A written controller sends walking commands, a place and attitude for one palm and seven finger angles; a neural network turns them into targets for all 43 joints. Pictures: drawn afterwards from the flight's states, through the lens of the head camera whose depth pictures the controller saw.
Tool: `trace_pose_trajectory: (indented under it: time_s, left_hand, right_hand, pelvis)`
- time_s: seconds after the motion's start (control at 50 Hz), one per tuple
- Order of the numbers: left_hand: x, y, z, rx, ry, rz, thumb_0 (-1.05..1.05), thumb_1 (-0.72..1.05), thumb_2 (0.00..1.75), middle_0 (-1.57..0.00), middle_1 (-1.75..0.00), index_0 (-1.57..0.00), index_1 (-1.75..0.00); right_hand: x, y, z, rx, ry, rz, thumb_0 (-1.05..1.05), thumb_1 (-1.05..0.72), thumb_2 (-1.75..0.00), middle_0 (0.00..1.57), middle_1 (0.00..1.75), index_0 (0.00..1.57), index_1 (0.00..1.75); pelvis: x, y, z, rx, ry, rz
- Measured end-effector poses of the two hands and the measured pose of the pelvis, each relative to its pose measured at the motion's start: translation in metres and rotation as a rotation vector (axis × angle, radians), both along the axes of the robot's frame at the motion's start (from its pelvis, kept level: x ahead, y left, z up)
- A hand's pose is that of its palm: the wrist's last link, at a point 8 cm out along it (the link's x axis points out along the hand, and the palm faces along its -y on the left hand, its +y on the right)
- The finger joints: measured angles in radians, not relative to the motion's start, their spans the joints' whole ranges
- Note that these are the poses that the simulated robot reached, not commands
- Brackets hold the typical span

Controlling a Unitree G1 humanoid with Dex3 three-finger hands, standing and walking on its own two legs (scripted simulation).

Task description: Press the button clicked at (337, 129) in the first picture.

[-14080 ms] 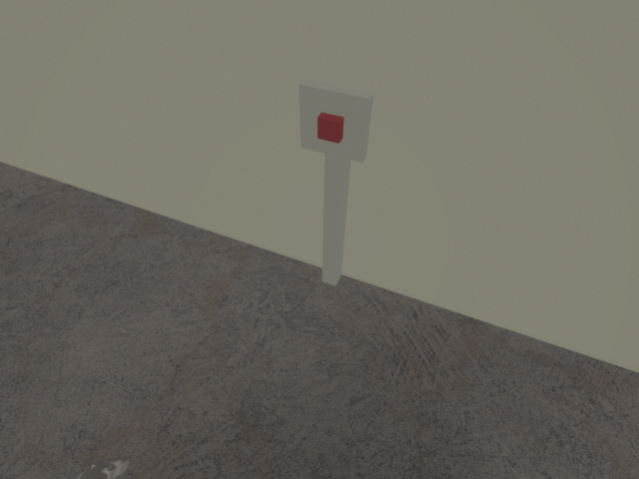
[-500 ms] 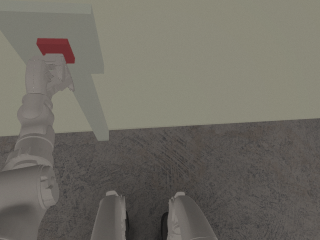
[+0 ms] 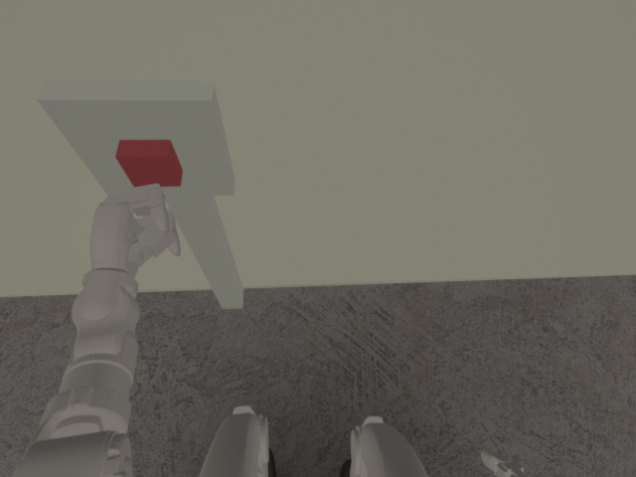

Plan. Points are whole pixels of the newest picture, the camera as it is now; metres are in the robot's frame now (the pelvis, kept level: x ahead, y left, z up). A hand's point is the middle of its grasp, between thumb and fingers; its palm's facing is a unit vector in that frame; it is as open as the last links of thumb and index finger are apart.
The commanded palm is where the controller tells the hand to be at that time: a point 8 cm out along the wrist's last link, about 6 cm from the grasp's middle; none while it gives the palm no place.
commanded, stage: pull the fist back off the button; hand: left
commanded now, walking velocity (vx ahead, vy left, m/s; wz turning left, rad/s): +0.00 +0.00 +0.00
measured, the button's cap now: (151, 162) +0.49 +0.22 +0.06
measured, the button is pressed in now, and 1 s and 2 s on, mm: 0 0 0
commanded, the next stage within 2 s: draw the hand back to the body in 0.36 s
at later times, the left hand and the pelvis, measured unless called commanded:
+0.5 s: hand (167, 268) +0.36 +0.18 +0.02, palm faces +0.03 -1.00 -0.04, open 3.1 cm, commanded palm +0.33 +0.23 +0.04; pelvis +0.00 -0.01 -0.01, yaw +2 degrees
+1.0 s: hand (84, 314) +0.27 +0.20 +0.13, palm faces +0.05 -1.00 -0.08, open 3.1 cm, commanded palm +0.24 +0.26 +0.15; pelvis +0.01 -0.01 +0.06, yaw +2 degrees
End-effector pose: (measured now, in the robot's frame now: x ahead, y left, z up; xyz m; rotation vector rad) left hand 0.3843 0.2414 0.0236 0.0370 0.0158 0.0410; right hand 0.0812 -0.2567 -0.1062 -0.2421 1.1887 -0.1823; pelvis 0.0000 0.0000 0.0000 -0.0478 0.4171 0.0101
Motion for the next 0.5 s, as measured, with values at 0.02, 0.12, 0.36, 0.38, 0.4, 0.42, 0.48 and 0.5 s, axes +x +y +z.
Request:
trace_pose_trajectory:
  time_s: [0.02, 0.12, 0.36, 0.38, 0.4, 0.42, 0.48, 0.5]
  left_hand:
    - [-0.004, 0.001, -0.001, -0.002, 0.007, 0.003, 0.03, 0.90, 0.90, -1.30, -1.50, -1.32, -1.50]
    - [-0.028, 0.004, -0.002, -0.009, 0.007, 0.020, 0.02, 0.90, 0.90, -1.30, -1.50, -1.31, -1.50]
    - [-0.059, -0.003, -0.005, -0.004, -0.008, -0.006, 0.02, 0.90, 0.90, -1.31, -1.50, -1.31, -1.50]
    - [-0.059, -0.003, -0.004, -0.004, -0.013, -0.005, 0.02, 0.90, 0.90, -1.31, -1.50, -1.31, -1.50]
    - [-0.058, -0.003, -0.003, -0.002, -0.018, -0.004, 0.02, 0.90, 0.90, -1.31, -1.50, -1.31, -1.50]
    - [-0.057, -0.004, -0.002, 0.000, -0.023, -0.004, 0.02, 0.90, 0.90, -1.31, -1.50, -1.31, -1.50]
    - [-0.052, -0.005, 0.001, 0.006, -0.034, -0.008, 0.02, 0.90, 0.90, -1.31, -1.50, -1.31, -1.50]
    - [-0.051, -0.006, 0.002, 0.006, -0.034, -0.010, 0.02, 0.90, 0.90, -1.31, -1.50, -1.31, -1.50]
  right_hand:
    - [0.005, 0.000, 0.001, 0.003, -0.009, 0.003, 0.00, -0.90, -0.89, 0.21, 0.30, 0.20, 0.30]
    - [0.032, 0.002, 0.007, 0.010, -0.061, 0.031, 0.00, -0.90, -0.89, 0.21, 0.30, 0.20, 0.30]
    - [0.072, 0.004, 0.007, 0.000, -0.168, 0.101, 0.00, -0.90, -0.89, 0.21, 0.30, 0.20, 0.30]
    - [0.072, 0.004, 0.006, -0.001, -0.174, 0.103, 0.00, -0.90, -0.89, 0.21, 0.30, 0.20, 0.30]
    - [0.072, 0.003, 0.006, -0.001, -0.179, 0.104, 0.00, -0.90, -0.89, 0.21, 0.30, 0.20, 0.30]
    - [0.072, 0.003, 0.005, -0.002, -0.182, 0.105, 0.00, -0.90, -0.89, 0.21, 0.30, 0.20, 0.30]
    - [0.067, 0.003, 0.002, 0.001, -0.182, 0.103, 0.00, -0.90, -0.89, 0.21, 0.30, 0.20, 0.30]
    - [0.064, 0.003, 0.001, 0.003, -0.179, 0.100, 0.00, -0.90, -0.89, 0.21, 0.30, 0.20, 0.30]
  pelvis:
    - [0.002, 0.000, 0.001, 0.001, -0.002, 0.000]
    - [0.008, -0.002, 0.005, 0.005, -0.013, 0.005]
    - [0.004, -0.007, -0.001, 0.005, -0.031, 0.023]
    - [0.003, -0.007, -0.002, 0.005, -0.031, 0.024]
    - [0.002, -0.008, -0.003, 0.005, -0.032, 0.024]
    - [0.001, -0.008, -0.003, 0.004, -0.032, 0.025]
    - [-0.003, -0.010, -0.005, 0.004, -0.035, 0.026]
    - [-0.004, -0.010, -0.006, 0.004, -0.035, 0.025]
